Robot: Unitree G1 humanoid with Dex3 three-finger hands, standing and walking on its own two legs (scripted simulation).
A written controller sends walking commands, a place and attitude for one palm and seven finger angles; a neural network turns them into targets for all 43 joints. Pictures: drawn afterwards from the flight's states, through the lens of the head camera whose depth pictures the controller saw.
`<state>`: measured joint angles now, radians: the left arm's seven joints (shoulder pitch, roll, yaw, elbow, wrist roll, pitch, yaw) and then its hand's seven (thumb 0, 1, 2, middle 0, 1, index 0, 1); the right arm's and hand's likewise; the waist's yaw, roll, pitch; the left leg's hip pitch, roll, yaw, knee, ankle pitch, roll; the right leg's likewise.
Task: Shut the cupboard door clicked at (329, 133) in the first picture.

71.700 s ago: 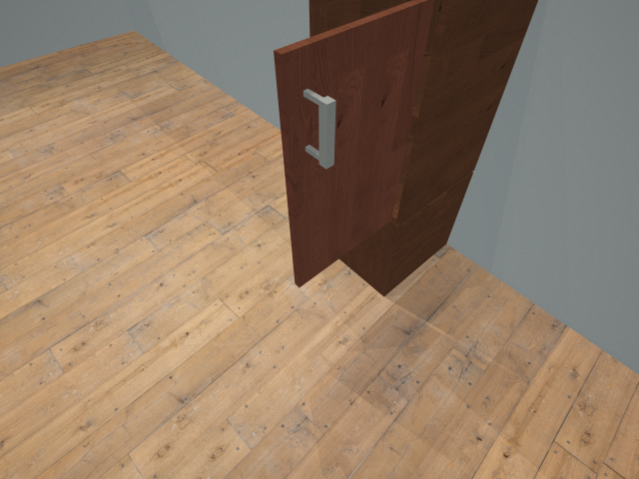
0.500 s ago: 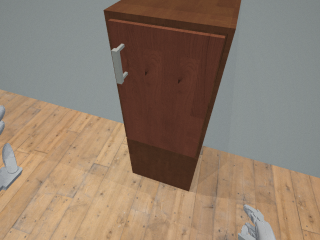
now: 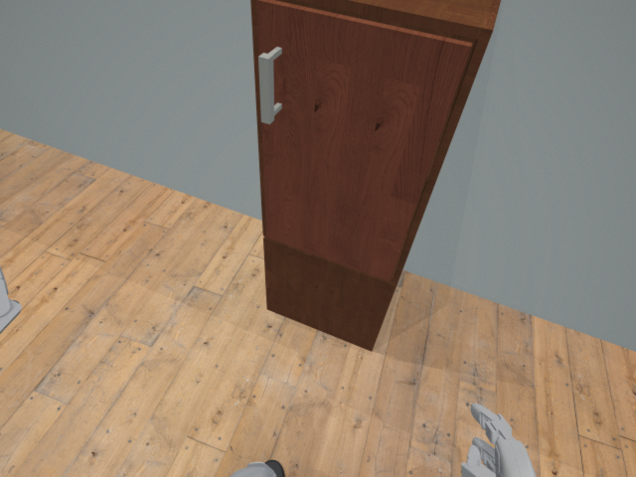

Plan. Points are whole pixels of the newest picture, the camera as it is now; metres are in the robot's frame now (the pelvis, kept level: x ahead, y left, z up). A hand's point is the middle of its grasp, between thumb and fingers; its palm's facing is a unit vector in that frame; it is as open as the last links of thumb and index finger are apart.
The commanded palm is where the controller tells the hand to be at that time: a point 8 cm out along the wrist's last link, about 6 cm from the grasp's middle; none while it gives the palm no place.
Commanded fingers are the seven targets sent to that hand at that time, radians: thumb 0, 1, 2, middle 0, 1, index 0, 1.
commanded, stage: step back with the hand held close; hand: left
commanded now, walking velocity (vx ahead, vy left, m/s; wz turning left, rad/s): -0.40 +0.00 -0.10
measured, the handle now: (272, 85) +0.74 +0.13 +0.14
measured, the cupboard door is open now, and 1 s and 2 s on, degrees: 0 0 0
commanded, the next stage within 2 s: stop stepping back and stand still in 0.02 s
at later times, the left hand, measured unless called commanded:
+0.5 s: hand out of the picture +0.12 +0.27 +0.19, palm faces +0.32 -0.83 -0.45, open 7.4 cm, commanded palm +0.07 +0.31 +0.20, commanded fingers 0.00 0.90 0.90 -0.20 -0.30 -0.20 -0.30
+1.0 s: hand out of the picture +0.11 +0.30 +0.18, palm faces +0.36 -0.81 -0.46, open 7.4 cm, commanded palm +0.06 +0.34 +0.20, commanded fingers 0.00 0.90 0.90 -0.20 -0.30 -0.20 -0.30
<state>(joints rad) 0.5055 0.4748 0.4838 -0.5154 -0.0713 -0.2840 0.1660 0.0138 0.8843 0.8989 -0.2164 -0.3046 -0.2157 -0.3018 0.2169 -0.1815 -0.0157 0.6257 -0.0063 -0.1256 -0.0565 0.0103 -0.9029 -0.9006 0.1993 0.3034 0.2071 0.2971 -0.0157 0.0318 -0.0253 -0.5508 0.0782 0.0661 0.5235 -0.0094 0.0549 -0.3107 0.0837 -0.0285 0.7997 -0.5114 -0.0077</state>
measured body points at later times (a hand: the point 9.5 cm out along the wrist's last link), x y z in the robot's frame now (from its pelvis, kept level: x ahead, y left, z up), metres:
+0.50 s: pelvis -0.11 +0.03 +0.02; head -0.11 +0.05 +0.47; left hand +0.10 +0.31 +0.21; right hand +0.00 -0.22 -0.06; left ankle -0.01 +0.11 -0.72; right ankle -0.14 -0.06 -0.72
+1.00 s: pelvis -0.11 +0.06 +0.01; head -0.12 +0.06 +0.46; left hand +0.09 +0.34 +0.21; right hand +0.00 -0.18 -0.08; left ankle -0.06 +0.16 -0.72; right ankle -0.14 -0.04 -0.72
